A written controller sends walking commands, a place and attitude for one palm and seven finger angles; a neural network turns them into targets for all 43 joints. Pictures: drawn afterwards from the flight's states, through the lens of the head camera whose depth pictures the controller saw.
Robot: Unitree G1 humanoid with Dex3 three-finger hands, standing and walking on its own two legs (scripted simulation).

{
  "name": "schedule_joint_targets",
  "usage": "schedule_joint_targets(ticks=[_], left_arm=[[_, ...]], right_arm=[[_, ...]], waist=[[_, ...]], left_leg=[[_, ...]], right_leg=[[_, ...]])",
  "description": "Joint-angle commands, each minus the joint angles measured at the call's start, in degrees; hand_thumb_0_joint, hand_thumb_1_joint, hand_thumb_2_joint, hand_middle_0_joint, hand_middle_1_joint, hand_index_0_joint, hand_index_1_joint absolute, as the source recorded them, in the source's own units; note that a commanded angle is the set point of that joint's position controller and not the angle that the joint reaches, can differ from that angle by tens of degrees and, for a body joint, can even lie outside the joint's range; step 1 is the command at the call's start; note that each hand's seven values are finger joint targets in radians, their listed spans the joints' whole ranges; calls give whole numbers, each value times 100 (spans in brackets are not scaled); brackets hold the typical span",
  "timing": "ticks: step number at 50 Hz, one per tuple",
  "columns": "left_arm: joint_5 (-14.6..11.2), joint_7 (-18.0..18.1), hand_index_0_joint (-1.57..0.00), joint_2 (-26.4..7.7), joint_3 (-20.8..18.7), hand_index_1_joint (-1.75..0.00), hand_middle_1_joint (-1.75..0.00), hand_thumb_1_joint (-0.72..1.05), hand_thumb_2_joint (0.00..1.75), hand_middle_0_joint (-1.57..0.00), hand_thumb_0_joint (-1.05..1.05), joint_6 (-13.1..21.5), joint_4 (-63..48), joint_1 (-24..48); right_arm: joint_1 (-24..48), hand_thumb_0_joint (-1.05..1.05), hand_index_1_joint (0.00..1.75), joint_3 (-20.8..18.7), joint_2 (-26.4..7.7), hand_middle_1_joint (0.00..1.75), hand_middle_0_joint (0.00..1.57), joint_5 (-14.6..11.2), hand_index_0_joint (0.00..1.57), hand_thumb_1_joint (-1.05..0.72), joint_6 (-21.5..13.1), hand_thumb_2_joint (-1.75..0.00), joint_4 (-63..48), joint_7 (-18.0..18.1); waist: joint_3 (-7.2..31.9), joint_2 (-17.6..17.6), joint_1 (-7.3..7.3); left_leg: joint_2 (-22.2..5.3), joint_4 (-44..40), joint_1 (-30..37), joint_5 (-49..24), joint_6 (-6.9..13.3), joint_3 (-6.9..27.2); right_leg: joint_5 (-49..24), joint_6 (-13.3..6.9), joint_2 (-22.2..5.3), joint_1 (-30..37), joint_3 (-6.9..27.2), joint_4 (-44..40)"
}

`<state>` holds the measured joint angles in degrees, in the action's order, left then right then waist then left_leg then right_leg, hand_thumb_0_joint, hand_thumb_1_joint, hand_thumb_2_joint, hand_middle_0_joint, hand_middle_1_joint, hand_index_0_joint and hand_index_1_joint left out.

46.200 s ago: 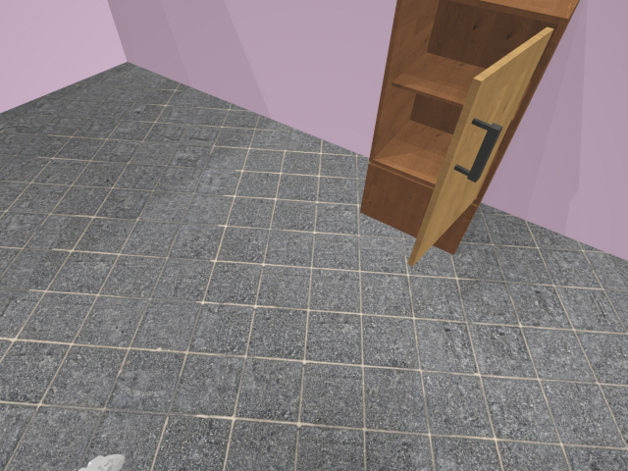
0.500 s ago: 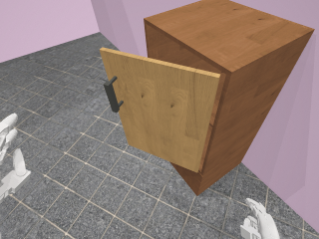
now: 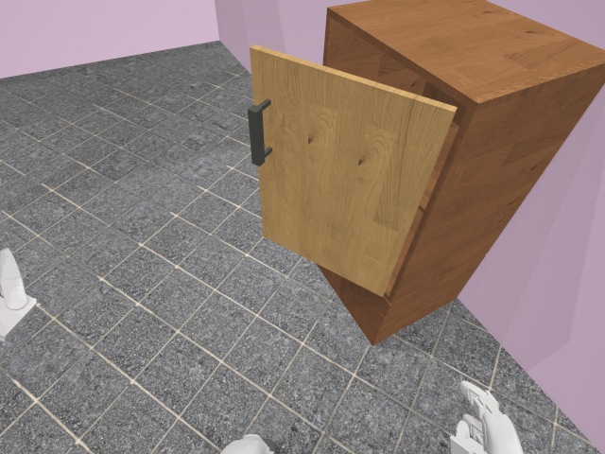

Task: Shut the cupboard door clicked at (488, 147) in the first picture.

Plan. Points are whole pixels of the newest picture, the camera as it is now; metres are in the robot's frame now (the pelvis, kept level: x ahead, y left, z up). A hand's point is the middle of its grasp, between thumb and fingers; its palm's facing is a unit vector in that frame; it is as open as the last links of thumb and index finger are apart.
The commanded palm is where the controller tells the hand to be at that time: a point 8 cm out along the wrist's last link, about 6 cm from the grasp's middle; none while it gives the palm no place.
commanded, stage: step back with the hand held close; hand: left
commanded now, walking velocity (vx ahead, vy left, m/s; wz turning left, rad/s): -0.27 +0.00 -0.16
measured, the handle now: (262, 132) +0.76 +0.12 -0.01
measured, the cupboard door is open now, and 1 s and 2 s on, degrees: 30 30 30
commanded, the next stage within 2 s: stop stepping back and stand still in 0.20 s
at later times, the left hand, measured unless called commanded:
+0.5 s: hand out of the picture +0.03 +0.29 +0.18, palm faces +0.42 -0.77 -0.48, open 7.4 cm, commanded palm -0.02 +0.33 +0.19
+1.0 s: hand out of the picture +0.02 +0.29 +0.20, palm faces +0.29 -0.80 -0.52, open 7.4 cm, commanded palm -0.02 +0.34 +0.19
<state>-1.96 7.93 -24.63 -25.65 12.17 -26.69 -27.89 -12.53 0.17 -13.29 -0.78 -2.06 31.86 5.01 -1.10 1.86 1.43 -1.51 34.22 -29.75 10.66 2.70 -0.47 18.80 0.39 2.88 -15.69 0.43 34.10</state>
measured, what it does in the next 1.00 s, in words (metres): walks backwards: left foot, then right foot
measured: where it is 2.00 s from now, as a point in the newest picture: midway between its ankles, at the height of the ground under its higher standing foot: outside the picture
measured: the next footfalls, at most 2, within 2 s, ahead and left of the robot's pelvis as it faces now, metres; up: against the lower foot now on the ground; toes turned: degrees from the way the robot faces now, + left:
left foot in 0.16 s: +0.12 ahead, +0.10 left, +0.00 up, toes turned +2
right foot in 0.44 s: -0.21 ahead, -0.08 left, +0.00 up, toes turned +1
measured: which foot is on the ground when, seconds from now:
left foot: down 0.00-0.06, up 0.08-0.14, down 0.16-0.44, up 0.46-0.60, down 0.62-0.90, up 0.92-1.00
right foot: down 0.00-0.22, up 0.24-0.42, down 0.44-0.64, up 0.66-0.86, down 0.88-1.00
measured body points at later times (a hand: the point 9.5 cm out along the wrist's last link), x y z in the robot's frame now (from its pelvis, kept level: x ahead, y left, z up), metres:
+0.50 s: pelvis -0.16 +0.03 -0.01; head -0.12 +0.05 +0.44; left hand +0.00 +0.32 +0.21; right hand +0.03 -0.20 -0.08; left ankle +0.03 +0.11 -0.70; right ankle -0.25 -0.08 -0.72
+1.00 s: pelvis -0.20 +0.06 +0.01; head -0.20 +0.08 +0.46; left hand +0.00 +0.33 +0.23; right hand -0.13 -0.20 -0.08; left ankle -0.13 +0.16 -0.68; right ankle -0.21 -0.02 -0.72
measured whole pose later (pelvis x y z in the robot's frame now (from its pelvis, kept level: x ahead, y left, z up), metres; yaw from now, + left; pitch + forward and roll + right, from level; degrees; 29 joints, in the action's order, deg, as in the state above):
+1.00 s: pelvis -0.20 +0.06 +0.01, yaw -8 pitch +0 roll +0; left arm -1.9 10.1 -29.0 -27.4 13.5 -34.2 -37.0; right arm -17.5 -0.4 -11.1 0.7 -1.5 37.2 3.2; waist 0.6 -3.0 1.0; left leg -1.3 52.1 -29.3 24.2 -0.2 -3.5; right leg 16.0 -4.9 2.6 -14.4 -3.2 30.7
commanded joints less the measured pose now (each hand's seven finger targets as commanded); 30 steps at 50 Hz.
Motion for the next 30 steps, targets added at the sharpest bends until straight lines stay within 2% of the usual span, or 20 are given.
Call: schedule_joint_targets(ticks=[1,3,5,7,9,11,13,15,17,19,20,21,22,23,24,25,26,27,29,30], left_arm=[[-250,153,-20,-1181,-804,-30,-30,90,90,-20,0,528,-1539,-527],[-221,233,-20,-1229,-744,-30,-30,90,90,-20,0,481,-1489,-284],[-181,306,-20,-1251,-679,-30,-30,90,90,-20,0,403,-1335,169],[-153,295,-20,-1072,-392,-30,-30,90,90,-20,0,386,-1095,686],[-124,279,-20,-984,-358,-30,-30,90,90,-20,0,407,-651,933],[36,227,-20,-994,-565,-30,-30,90,90,-20,0,560,-390,982],[90,125,-20,-978,-667,-30,-30,90,90,-20,0,569,-431,1000],[-4,63,-20,-1163,-814,-30,-30,90,90,-20,0,556,-963,872],[-180,40,-20,-1060,-744,-30,-30,90,90,-20,0,521,-1575,135],[-331,68,-20,-1218,-943,-30,-30,90,90,-20,0,514,-2072,-451],[-349,101,-20,-1479,-1221,-30,-30,90,90,-20,0,507,-2243,-645],[-350,96,-20,-1388,-1095,-30,-30,90,90,-20,0,540,-2471,-554],[-291,154,-20,-1612,-1240,-30,-30,90,90,-20,0,606,-2525,-307],[-260,280,-20,-1884,-1334,-30,-30,90,90,-20,0,640,-2564,103],[-311,334,-20,-1799,-1363,-30,-30,90,90,-20,0,605,-1730,-171],[-239,308,-20,-1366,-941,-30,-30,90,90,-20,0,417,-1724,179],[-240,381,-20,-1156,-696,-30,-30,90,90,-20,0,303,-1459,322],[-196,406,-20,-1112,-615,-30,-30,90,90,-20,0,276,-1117,523],[-94,387,-20,-930,-318,-30,-30,90,90,-20,0,154,-228,960],[-62,357,-20,-763,-102,-30,-30,90,90,-20,0,73,18,1277]], right_arm=[[482,0,30,-298,-513,30,20,39,20,-90,-432,-90,-737,-58],[385,0,30,-350,-543,30,20,64,20,-90,-392,-90,-526,-71],[403,0,30,-340,-557,30,20,125,20,-90,-375,-90,-401,-13],[534,0,30,-271,-601,30,20,90,20,-90,-425,-90,-391,87],[614,0,30,-247,-777,30,20,19,20,-90,-512,-90,-409,179],[740,0,30,-311,-871,30,20,-22,20,-90,-591,-90,-479,163],[753,0,30,-383,-873,30,20,59,20,-90,-586,-90,-481,82],[935,0,30,-453,-794,30,20,65,20,-90,-601,-90,-574,-79],[863,0,30,-429,-648,30,20,7,20,-90,-653,-90,-703,-204],[729,0,30,-364,-518,30,20,8,20,-90,-719,-90,-757,-260],[618,0,30,-376,-493,30,20,21,20,-90,-711,-90,-749,-255],[536,0,30,-307,-380,30,20,18,20,-90,-671,-90,-749,-258],[490,0,30,-316,-442,30,20,57,20,-90,-620,-90,-626,-265],[415,0,30,-275,-483,30,20,95,20,-90,-570,-90,-451,-269],[437,0,30,-255,-528,30,20,113,20,-90,-556,-90,-406,-230],[330,0,30,-364,-569,30,20,9,20,-90,-500,-90,-334,-239],[525,0,30,-341,-575,30,20,-11,20,-90,-564,-90,-389,-153],[526,0,30,-301,-615,30,20,14,20,-90,-573,-90,-282,-92],[352,0,30,-231,-632,30,20,-20,20,-90,-599,-90,-77,16],[298,0,30,-275,-762,30,20,-53,20,-90,-659,-90,-85,81]], waist=[[1008,-362,-69],[912,-999,-14],[764,-931,71],[256,-450,40],[-130,336,-59],[184,1050,-125],[468,1179,-161],[782,1092,-251],[1157,1258,-380],[1352,1467,-345],[1420,1127,-291],[1213,324,-164],[840,-788,-163],[773,-1083,-126],[888,-669,-111],[1180,-1125,-128],[636,-861,-48],[407,-731,-10],[279,-137,69],[164,211,133]], left_leg=[[46,103,1063,1209,-243,-45],[148,1081,1626,900,-386,-192],[134,903,1735,668,-387,-209],[-126,-260,1666,463,-236,73],[-818,-1575,387,1359,51,694],[-1642,-2685,-1375,3792,450,1457],[-1998,-2901,-1988,3968,641,1570],[-1899,-2518,-1270,3063,524,1077],[-1406,-2251,-55,2594,15,197],[-987,-1937,781,2505,-439,-295],[-653,-1327,1312,2253,-587,-585],[-221,-122,1497,1480,-665,-888],[-70,1424,1472,938,-554,-498],[-200,2026,950,647,-487,-139],[-357,2068,660,520,-454,-41],[-2,2026,153,637,-439,10],[-138,1541,221,503,-351,167],[-151,858,732,522,-286,17],[31,-272,1982,566,-111,-323],[-275,-656,2311,883,57,155]], right_leg=[[89,-495,-888,-688,1396,-1398],[-70,-741,-1555,-1484,1951,-1821],[-608,-628,-1509,-1614,1752,-1719],[-246,-197,-789,-1720,999,-1279],[204,102,-4,-805,416,-431],[165,188,389,1029,100,1226],[264,189,511,1562,39,2588],[680,68,416,1062,-35,2622],[1216,-70,354,547,-544,1759],[1544,-207,367,386,-795,169],[1458,-249,174,94,-490,-885],[1441,-539,-458,-434,626,-1718],[1525,-950,-1571,-1471,2478,-2470],[884,-1316,-2260,-1255,2791,-2575],[-259,-1460,-2248,-665,2444,-2279],[-532,-1152,-1839,146,2655,-1873],[-1543,-1068,-1781,224,2351,-1467],[-1839,-900,-1685,-23,1804,-1242],[-1179,-482,-1037,-551,846,-681],[-765,-260,-733,-910,548,-66]])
